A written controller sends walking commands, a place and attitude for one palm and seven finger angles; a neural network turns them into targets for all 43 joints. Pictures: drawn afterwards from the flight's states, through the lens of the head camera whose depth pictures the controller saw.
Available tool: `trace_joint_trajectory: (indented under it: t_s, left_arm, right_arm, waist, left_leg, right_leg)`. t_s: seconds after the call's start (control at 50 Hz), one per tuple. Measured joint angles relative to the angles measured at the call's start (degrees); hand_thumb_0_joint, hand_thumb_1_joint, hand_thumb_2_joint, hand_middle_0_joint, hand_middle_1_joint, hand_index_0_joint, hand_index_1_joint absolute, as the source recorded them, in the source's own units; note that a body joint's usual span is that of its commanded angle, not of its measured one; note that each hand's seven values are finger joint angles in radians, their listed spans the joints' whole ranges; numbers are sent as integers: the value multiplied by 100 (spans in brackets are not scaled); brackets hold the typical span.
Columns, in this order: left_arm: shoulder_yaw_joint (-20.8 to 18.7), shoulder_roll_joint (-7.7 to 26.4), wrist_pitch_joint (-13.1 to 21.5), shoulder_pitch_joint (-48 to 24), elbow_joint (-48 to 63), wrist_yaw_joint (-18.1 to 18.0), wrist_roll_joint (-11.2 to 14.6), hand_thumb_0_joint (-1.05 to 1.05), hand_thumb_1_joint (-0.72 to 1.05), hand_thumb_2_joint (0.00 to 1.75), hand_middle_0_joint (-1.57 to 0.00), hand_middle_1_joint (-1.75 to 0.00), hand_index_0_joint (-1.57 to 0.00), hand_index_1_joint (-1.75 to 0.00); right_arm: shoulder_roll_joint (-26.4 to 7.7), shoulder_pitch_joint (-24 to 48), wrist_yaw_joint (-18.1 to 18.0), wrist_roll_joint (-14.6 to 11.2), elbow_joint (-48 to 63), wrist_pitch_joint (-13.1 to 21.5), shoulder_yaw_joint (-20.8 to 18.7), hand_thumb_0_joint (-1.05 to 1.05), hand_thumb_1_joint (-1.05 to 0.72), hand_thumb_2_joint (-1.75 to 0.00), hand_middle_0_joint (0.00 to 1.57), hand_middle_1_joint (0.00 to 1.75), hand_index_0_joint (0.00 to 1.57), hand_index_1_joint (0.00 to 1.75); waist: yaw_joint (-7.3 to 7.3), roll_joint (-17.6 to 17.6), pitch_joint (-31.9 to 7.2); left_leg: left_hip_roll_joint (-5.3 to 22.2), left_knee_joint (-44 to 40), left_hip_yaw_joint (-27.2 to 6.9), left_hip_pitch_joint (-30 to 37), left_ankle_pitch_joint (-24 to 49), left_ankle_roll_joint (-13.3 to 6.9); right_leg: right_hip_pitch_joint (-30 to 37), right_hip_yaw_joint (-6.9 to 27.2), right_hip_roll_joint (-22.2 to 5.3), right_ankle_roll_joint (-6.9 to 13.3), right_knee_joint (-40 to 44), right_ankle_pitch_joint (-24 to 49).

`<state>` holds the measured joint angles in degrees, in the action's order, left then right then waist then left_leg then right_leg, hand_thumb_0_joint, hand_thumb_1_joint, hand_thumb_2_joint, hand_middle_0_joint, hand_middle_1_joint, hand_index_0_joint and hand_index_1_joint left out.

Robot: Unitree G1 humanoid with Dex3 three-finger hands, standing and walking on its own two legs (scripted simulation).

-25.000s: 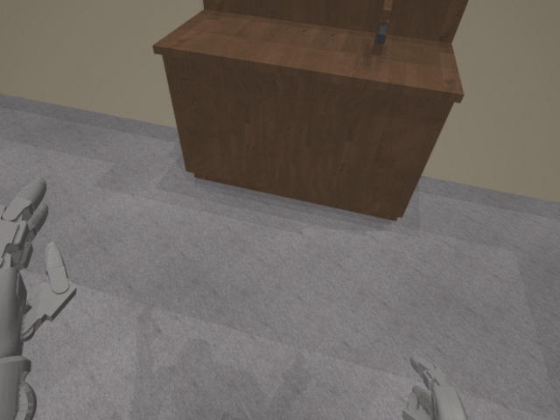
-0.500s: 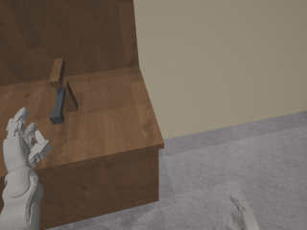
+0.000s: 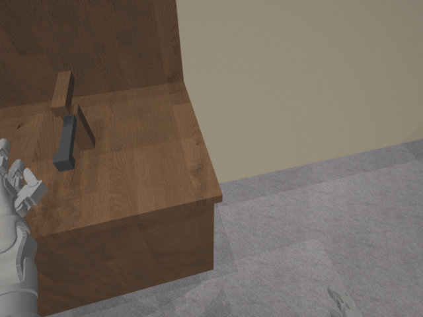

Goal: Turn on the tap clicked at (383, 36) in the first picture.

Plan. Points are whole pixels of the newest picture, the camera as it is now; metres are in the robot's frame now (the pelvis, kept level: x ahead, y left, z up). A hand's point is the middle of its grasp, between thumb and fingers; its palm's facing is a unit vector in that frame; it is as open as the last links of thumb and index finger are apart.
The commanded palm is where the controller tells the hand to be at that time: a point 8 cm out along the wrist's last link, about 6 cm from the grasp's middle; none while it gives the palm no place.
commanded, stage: reach beside the lever's end, fingers flat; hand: left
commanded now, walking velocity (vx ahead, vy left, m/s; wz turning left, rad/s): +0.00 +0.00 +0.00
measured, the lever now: (64, 161) +0.37 +0.32 +0.09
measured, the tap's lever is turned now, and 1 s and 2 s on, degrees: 0 0 3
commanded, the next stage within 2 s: push the lever round in 1.22 s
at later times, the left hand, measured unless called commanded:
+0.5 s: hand (45, 169) +0.35 +0.35 +0.09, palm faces +0.50 -0.86 -0.07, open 7.8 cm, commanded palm +0.29 +0.38 +0.09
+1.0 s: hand (53, 174) +0.34 +0.33 +0.08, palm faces +0.52 -0.85 -0.07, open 7.8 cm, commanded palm +0.29 +0.37 +0.09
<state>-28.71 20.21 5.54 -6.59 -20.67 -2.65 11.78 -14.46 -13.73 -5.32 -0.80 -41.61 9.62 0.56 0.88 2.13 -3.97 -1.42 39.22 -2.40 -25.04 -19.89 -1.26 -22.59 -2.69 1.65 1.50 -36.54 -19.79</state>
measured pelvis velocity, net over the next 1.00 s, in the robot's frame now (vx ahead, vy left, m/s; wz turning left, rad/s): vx -0.01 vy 0.01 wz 0.01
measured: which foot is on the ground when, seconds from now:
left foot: down 0.00-1.00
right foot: down 0.00-1.00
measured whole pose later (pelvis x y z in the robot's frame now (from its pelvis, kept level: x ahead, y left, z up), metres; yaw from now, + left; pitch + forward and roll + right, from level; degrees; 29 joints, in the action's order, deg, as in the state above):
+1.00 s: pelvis -0.01 +0.01 -0.01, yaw +1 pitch +8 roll -2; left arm -26.7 21.6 8.9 -17.5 -31.8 -2.2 9.2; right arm -14.4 -13.2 -5.1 -0.8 -40.1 6.7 1.3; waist 0.1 2.2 -4.2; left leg -2.0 42.8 -3.2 -30.8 -20.1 -1.9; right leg -27.3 -3.7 1.2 0.8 -38.7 -19.7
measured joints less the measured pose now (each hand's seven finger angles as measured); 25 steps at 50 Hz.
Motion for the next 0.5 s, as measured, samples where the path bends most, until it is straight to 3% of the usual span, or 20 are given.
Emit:
trace_joint_trajectory:
  t_s: [0.22,0.34,0.5]
  left_arm:
    - [-340,370,409,-616,-951,308,-80,2,90,90,-15,-16,-16,-16]
    - [-441,643,470,-1075,-1578,506,-151,2,90,90,-15,-16,-16,-15]
    - [-187,374,635,-843,-1160,393,-119,2,90,90,-15,-15,-15,-15]
  right_arm:
    - [-60,-129,3,13,-44,-140,-16,1,-90,-90,21,30,21,30]
    - [-84,-204,17,16,-5,-235,-14,1,-90,-90,21,30,21,30]
    - [-93,-424,146,21,67,-345,-91,1,-90,-90,21,30,21,30]
  waist:
    - [-73,-43,11]
    - [-168,-68,-6]
    - [-200,16,-118]
  left_leg:
    - [9,274,-59,-383,-74,-24]
    - [14,398,-52,-625,-94,-48]
    - [2,374,45,-592,-130,-108]
  right_leg:
    - [-308,-66,15,-21,-148,-27]
    - [-526,-63,21,-46,-216,-15]
    - [-499,37,4,-121,-150,0]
